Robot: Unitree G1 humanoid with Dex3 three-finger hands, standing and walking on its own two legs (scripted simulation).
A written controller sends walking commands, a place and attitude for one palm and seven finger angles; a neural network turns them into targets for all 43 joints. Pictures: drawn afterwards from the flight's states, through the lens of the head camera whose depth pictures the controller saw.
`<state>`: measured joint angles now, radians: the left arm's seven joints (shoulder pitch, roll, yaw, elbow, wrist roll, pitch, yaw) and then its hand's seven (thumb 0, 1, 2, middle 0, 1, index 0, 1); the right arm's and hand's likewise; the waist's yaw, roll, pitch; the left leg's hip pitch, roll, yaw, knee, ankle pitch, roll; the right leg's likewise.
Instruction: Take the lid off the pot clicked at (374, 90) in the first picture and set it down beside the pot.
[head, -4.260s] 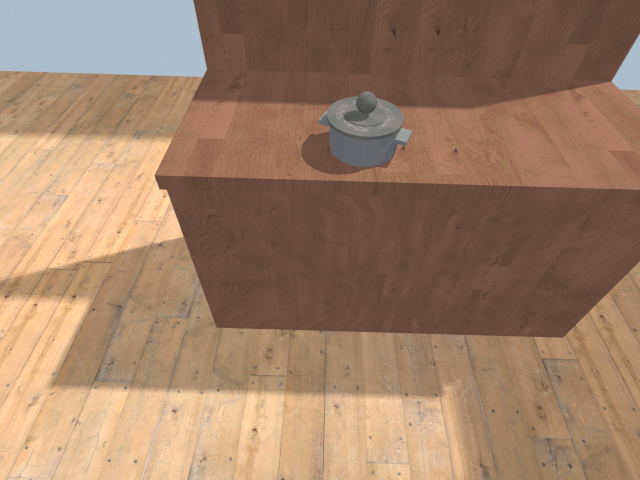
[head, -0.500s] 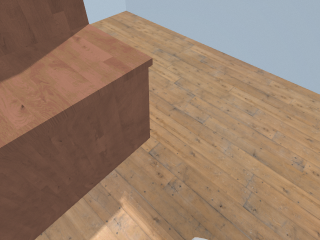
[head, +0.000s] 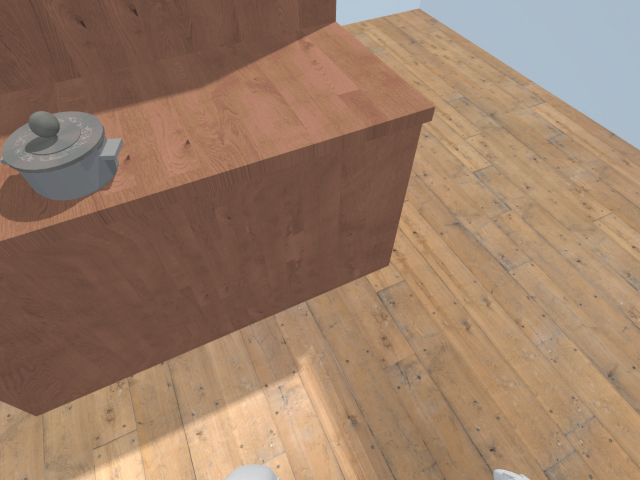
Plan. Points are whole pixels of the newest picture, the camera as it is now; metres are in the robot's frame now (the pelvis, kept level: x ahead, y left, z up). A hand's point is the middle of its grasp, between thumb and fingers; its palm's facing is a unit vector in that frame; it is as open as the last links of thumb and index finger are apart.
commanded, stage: turn to face it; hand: left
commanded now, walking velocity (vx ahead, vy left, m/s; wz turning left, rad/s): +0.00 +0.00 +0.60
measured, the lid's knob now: (44, 124) +0.63 +0.56 +0.06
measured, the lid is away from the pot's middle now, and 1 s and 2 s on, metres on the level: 0.00 0.00 0.00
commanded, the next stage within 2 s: take the last steps up to it in 0.68 s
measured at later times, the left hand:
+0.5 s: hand out of the picture +0.04 +0.24 -0.15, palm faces +0.29 -0.90 -0.33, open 7.4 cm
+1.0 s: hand out of the picture -0.12 +0.20 -0.18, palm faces +0.49 -0.85 -0.21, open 7.4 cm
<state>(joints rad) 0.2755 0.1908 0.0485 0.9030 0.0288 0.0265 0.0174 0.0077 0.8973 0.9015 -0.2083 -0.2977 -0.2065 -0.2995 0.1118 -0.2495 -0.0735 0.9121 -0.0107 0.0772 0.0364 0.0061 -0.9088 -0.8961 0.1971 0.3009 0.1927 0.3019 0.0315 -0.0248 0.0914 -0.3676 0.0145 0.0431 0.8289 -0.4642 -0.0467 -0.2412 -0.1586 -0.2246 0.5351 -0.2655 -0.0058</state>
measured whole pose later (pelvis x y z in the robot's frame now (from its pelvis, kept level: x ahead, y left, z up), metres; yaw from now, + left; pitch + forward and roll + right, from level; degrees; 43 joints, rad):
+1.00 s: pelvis -0.02 +0.02 -0.01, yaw +26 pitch -1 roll +0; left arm 0.32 0.23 0.07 1.02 0.03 0.05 0.00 0.01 0.90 0.90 -0.20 -0.30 -0.20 -0.30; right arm 0.18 -0.19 -0.02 0.94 -0.02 0.00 0.01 0.00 -0.91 -0.90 0.20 0.30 0.19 0.30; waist 0.03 -0.05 0.04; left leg -0.19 -0.03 0.02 0.52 -0.32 0.05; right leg -0.39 -0.08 -0.09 0.88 -0.46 0.01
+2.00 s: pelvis +0.25 +0.16 -0.01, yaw +27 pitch -1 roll +1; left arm 0.36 0.16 0.04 1.13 0.01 0.00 0.02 0.01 0.91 0.90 -0.20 -0.30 -0.20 -0.30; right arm 0.14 -0.13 0.00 0.99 -0.02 -0.05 -0.02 0.00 -0.91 -0.90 0.20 0.30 0.19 0.30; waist 0.05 -0.05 0.05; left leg -0.28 -0.01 0.12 0.51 -0.21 0.05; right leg -0.34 -0.06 -0.05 0.99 -0.47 0.00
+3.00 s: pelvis +0.26 +0.15 +0.00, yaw +26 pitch +0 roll +0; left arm 0.30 0.12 0.01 1.18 0.00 -0.01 0.03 0.01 0.90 0.90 -0.20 -0.30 -0.20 -0.30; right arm 0.30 -0.11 0.00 1.15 -0.01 -0.02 -0.04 0.00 -0.91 -0.90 0.20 0.30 0.20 0.30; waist -0.01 0.02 0.02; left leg -0.12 0.02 0.01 0.41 -0.30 -0.02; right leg -0.19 0.02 -0.05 0.44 -0.27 -0.03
